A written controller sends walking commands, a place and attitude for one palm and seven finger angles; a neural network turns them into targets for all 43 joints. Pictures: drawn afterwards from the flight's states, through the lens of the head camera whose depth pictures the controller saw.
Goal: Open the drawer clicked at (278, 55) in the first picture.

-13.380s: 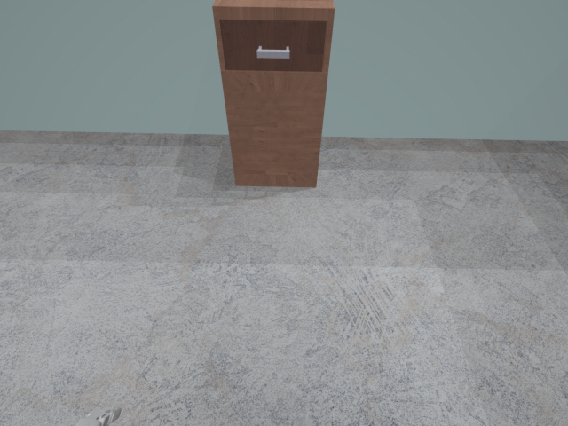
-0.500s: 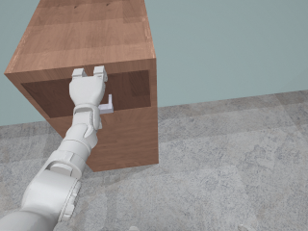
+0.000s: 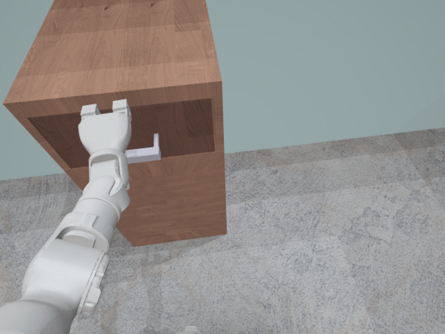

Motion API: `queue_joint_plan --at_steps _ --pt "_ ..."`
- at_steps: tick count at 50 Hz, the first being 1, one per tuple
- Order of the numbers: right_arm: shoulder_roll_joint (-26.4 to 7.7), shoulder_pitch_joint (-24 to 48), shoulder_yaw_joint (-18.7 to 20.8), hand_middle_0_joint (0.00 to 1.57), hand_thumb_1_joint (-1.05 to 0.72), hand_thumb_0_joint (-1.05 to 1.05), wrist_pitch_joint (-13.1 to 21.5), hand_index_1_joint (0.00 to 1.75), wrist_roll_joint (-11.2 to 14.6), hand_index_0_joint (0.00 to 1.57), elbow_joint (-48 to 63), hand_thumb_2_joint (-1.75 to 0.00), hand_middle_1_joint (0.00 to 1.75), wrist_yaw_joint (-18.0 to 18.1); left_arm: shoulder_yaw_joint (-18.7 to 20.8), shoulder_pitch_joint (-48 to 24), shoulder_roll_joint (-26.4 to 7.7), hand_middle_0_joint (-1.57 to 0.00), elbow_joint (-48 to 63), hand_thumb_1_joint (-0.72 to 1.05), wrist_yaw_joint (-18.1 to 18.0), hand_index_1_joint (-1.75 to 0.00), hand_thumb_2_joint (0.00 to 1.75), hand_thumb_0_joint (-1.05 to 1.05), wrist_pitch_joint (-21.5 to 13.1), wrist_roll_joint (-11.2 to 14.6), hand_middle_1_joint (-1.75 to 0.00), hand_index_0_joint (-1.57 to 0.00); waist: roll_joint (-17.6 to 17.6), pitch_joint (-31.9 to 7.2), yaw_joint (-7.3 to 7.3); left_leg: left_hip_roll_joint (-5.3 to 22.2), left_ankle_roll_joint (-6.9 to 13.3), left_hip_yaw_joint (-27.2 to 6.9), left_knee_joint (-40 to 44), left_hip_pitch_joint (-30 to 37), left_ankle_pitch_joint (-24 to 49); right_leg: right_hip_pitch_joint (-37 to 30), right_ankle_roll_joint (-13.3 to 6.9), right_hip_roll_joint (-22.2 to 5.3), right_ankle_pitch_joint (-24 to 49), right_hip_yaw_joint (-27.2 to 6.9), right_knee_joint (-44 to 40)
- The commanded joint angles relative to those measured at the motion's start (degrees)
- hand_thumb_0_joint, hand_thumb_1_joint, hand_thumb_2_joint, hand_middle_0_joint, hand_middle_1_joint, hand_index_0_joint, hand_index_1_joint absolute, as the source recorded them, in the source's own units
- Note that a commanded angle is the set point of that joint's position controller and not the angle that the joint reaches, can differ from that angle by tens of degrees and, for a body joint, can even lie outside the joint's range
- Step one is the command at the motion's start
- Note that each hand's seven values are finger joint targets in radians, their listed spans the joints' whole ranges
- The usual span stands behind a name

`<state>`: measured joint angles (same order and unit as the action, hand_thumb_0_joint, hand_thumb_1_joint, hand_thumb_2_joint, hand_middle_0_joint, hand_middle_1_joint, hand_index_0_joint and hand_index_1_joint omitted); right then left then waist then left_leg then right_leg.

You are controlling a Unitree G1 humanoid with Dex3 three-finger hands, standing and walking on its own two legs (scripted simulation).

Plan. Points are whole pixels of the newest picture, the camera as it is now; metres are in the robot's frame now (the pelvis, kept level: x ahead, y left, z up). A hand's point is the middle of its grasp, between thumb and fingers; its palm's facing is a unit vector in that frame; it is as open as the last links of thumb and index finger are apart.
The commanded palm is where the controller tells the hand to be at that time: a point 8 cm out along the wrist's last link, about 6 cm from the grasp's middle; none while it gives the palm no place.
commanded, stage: move the hooked fingers above the handle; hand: left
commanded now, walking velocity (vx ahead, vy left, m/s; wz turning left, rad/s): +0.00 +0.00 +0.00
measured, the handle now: (134, 148) +0.52 +0.19 -0.02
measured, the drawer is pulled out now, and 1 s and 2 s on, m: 0.00 0.00 0.00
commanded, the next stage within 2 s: lower the fingers behind the handle in 0.78 s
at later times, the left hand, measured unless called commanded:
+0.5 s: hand (102, 155) +0.46 +0.23 +0.04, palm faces -0.02 +0.08 -1.00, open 13.8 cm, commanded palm +0.43 +0.19 +0.10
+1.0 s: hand (127, 151) +0.46 +0.18 +0.04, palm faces -0.07 +0.00 -1.00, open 13.8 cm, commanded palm +0.44 +0.20 +0.09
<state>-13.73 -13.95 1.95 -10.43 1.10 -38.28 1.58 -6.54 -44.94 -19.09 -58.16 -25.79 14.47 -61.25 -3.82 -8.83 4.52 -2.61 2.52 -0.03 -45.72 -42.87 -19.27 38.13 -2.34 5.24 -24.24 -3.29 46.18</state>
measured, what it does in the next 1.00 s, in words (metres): stands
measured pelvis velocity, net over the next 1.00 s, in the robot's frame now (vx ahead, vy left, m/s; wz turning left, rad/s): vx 0.00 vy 0.00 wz -0.02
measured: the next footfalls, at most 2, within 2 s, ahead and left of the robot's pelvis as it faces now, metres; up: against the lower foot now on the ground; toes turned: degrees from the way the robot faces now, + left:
none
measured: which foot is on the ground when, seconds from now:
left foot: down 0.00-1.00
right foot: down 0.00-1.00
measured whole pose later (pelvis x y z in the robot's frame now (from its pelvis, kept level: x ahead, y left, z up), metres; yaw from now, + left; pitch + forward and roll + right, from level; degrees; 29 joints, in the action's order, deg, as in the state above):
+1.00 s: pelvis +0.00 +0.00 +0.01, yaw -1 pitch +16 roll +0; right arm -12.3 -14.3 -0.5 -12.8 2.6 -38.4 2.6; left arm -7.3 -47.0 -16.3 -62.2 -19.9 20.5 -57.0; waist -4.1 -8.8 5.2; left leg -2.2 2.8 1.3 -42.5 -40.0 -18.1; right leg 35.8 -1.8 5.3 -22.8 -4.7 43.3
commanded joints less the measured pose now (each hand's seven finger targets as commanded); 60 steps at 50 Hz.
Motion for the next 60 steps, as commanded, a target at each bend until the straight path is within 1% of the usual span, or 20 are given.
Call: queue_joint_plan --at_steps 1,6,8,11,14,17,21,23,26,28,30,34,37,40,44,47,49,53,56,60 --pt "-8.9 -3.8 2.8 0.20 -0.90 0.00 0.0 0.30 0.9 0.20 6.2 -0.90 0.30 1.4 0.1 -23.1 -12.5 -0.30 6.8 -0.50 7.1 -1.20 0.30 0.00 5.9 4.8 -1.20 -0.30 10.1 -24.8 1.63 0.0 1.2 2.0 5.0 14.8 15.6 -18.5 1.9 -2.7 28.5 0.6 -10.2" --pt "-7.5 -5.7 3.6 0.20 -0.90 0.00 4.0 0.30 0.0 0.20 5.1 -0.90 0.30 2.6 -13.7 -26.3 4.0 -0.30 25.8 -0.50 17.7 -1.20 0.30 0.00 -10.7 8.2 -1.20 -0.30 1.3 -22.2 5.82 0.6 2.1 -1.5 3.8 29.3 23.3 -7.2 1.4 -2.3 26.1 1.8 -10.5" --pt "-7.5 -7.6 3.8 0.20 -0.90 0.00 4.6 0.30 -0.7 0.20 3.3 -0.90 0.30 2.8 -8.3 -26.5 -2.3 -0.30 27.7 -0.50 15.8 -1.20 0.30 0.00 -16.6 5.7 -1.20 -0.30 -1.1 -18.7 4.59 1.4 1.4 -3.1 3.1 30.5 23.2 -1.1 0.7 -1.6 20.7 2.6 -9.5" --pt "-6.6 -8.3 4.1 0.20 -0.90 0.00 4.8 0.30 -1.3 0.20 2.3 -0.90 0.30 2.3 1.0 -27.0 -10.3 -0.30 29.6 -0.50 8.1 -1.20 0.30 0.00 -21.8 2.1 -1.20 -0.30 -5.0 -20.5 0.76 1.7 -0.1 -4.0 1.3 27.9 24.3 2.3 -0.9 -1.4 17.8 3.5 -5.9" --pt "-6.8 -7.1 3.3 0.20 -0.90 0.00 3.9 0.30 -1.8 0.20 2.8 -0.90 0.30 1.1 11.5 -19.8 -18.1 -0.30 18.6 -0.50 -1.5 -1.20 0.30 0.00 -15.7 0.1 -1.20 -0.30 0.2 -20.0 -2.30 0.8 -0.6 -3.0 1.1 18.2 20.7 -0.4 -1.3 -0.8 16.4 4.7 -3.3" --pt "-7.1 -3.4 2.1 0.20 -0.90 0.00 1.6 0.30 -1.6 0.20 5.7 -0.90 0.30 1.0 10.1 -16.3 -19.4 -0.30 13.7 -0.50 -5.2 -1.20 0.30 0.00 -6.0 0.1 -1.20 -0.30 4.3 -20.7 -4.26 -0.3 -0.3 0.6 2.3 12.1 17.6 -7.8 -0.8 -1.1 19.1 3.3 -4.4" --pt "-7.6 -2.7 2.0 0.20 -0.90 0.00 -0.3 0.30 -0.2 0.20 5.3 -0.90 0.30 0.1 3.8 -16.2 -13.9 -0.30 2.1 -0.50 -2.4 -1.20 0.30 0.00 7.0 -0.9 -1.20 -0.30 6.1 -24.1 -3.03 0.4 -0.4 1.8 4.4 13.0 17.2 -12.2 0.0 -0.9 21.4 3.0 -6.6" --pt "-8.8 -4.4 2.8 0.20 -0.90 0.00 -0.5 0.30 0.8 0.20 5.9 -0.90 0.30 0.4 1.1 -19.6 -12.1 -0.30 4.4 -0.50 3.4 -1.20 0.30 0.00 8.9 2.8 -1.20 -0.30 10.7 -25.1 0.10 0.8 0.6 2.0 4.8 15.5 17.3 -15.4 1.4 -1.6 25.3 2.1 -9.0" --pt "-8.8 -4.1 3.8 0.20 -0.90 0.00 1.0 0.30 0.8 0.20 7.1 -0.90 0.30 1.6 -10.5 -26.3 1.4 -0.30 19.3 -0.50 13.7 -1.20 0.30 0.00 1.9 9.3 -1.20 -0.30 11.0 -25.6 5.49 0.6 2.0 0.3 4.8 23.2 21.1 -15.6 2.3 -2.7 31.3 1.4 -11.1" --pt "-8.5 -4.2 3.8 0.20 -0.90 0.00 3.1 0.30 0.3 0.20 5.7 -0.90 0.30 2.6 -12.0 -25.5 2.9 -0.30 25.7 -0.50 17.2 -1.20 0.30 0.00 -5.8 9.6 -1.20 -0.30 4.5 -22.8 5.72 0.7 2.3 -1.2 4.1 28.8 23.0 -9.5 1.9 -2.4 28.0 1.7 -10.8" --pt "-7.5 -6.0 3.5 0.20 -0.90 0.00 4.6 0.30 -0.3 0.20 4.2 -0.90 0.30 2.8 -12.4 -27.6 2.2 -0.30 29.7 -0.50 16.6 -1.20 0.30 0.00 -12.0 7.6 -1.20 -0.30 -2.4 -21.5 5.25 1.1 1.6 -3.4 3.7 33.7 25.0 -2.4 1.1 -1.9 22.0 2.6 -10.0" --pt "-6.5 -7.6 3.5 0.20 -0.90 0.00 5.3 0.30 -1.1 0.20 2.2 -0.90 0.30 2.6 -1.4 -29.6 -8.2 -0.30 29.2 -0.50 7.6 -1.20 0.30 0.00 -20.1 1.1 -1.20 -0.30 -4.8 -17.5 2.18 1.8 -0.4 -4.8 1.5 28.3 21.3 5.6 -0.9 -1.4 14.8 4.0 -5.9" --pt "-6.7 -6.2 2.9 0.20 -0.90 0.00 4.5 0.30 -1.6 0.20 2.9 -0.90 0.30 1.4 10.1 -23.8 -17.5 -0.30 18.6 -0.50 -1.8 -1.20 0.30 0.00 -14.1 -0.8 -1.20 -0.30 -1.9 -19.3 -1.74 1.0 -1.1 -3.9 1.3 19.5 19.0 2.3 -1.6 -0.8 13.4 5.2 -2.9" --pt "-7.0 -2.9 1.8 0.20 -0.90 0.00 2.1 0.30 -1.5 0.20 5.7 -0.90 0.30 1.2 7.1 -19.7 -16.6 -0.30 11.5 -0.50 -4.9 -1.20 0.30 0.00 -3.8 0.2 -1.20 -0.30 4.0 -19.6 -2.70 0.0 -0.4 0.2 2.1 12.7 15.4 -4.9 -0.7 -1.1 15.7 4.0 -4.7" --pt "-7.6 -3.0 1.4 0.20 -0.90 0.00 -0.2 0.30 0.1 0.20 5.5 -0.90 0.30 0.5 3.2 -19.0 -15.0 -0.30 0.3 -0.50 -1.4 -1.20 0.30 0.00 8.7 -0.4 -1.20 -0.30 5.6 -24.8 -2.90 0.3 -0.5 2.1 4.4 12.1 15.7 -13.2 0.3 -1.3 21.1 2.7 -6.8" --pt "-8.2 -1.8 0.8 0.20 -0.90 0.00 -1.4 0.30 1.5 0.20 6.1 -0.90 0.30 2.1 6.2 -20.7 -20.7 -0.30 0.8 -0.50 4.3 -1.20 0.30 0.00 11.1 5.1 -1.20 -0.30 14.7 -24.5 -1.94 -0.1 0.6 2.8 6.0 9.8 13.9 -22.2 2.4 -2.7 26.7 0.3 -10.0" --pt "-8.7 -2.7 0.7 0.20 -0.90 0.00 -1.0 0.30 1.5 0.20 6.5 -0.90 0.30 3.5 5.5 -22.0 -20.6 -0.30 2.3 -0.50 8.8 -1.20 0.30 0.00 8.1 6.0 -1.20 -0.30 16.5 -19.6 0.27 -0.3 1.3 2.5 6.7 8.1 11.1 -22.0 3.2 -3.6 27.7 -0.1 -11.5" --pt "-8.7 -5.8 1.8 0.20 -0.90 0.00 1.7 0.30 0.3 0.20 6.3 -0.90 0.30 4.7 1.2 -20.3 -16.1 -0.30 11.8 -0.50 15.1 -1.20 0.30 0.00 -8.0 2.2 -1.20 -0.30 7.6 -16.9 2.08 0.1 2.1 1.3 4.8 12.5 13.2 -14.7 2.0 -3.5 27.5 -0.5 -10.5" --pt "-6.9 -8.2 3.4 0.20 -0.90 0.00 3.3 0.30 -0.2 0.20 5.5 -0.90 0.30 3.6 -4.2 -20.3 -7.5 -0.30 20.0 -0.50 14.8 -1.20 0.30 0.00 -16.4 1.8 -1.20 -0.30 -3.7 -19.3 2.71 0.9 1.4 0.1 2.2 22.0 19.1 -5.1 0.2 -2.2 22.7 0.9 -8.9" --pt "-7.0 -9.7 4.6 0.20 -0.90 0.00 4.1 0.30 -1.1 0.20 3.7 -0.90 0.30 2.6 1.2 -18.3 -10.3 -0.30 22.4 -0.50 9.1 -1.20 0.30 0.00 -23.5 2.2 -1.20 -0.30 -2.8 -21.0 1.78 1.8 0.7 -1.9 -2.0 20.7 20.0 2.7 -0.3 -1.3 19.4 1.9 -4.6"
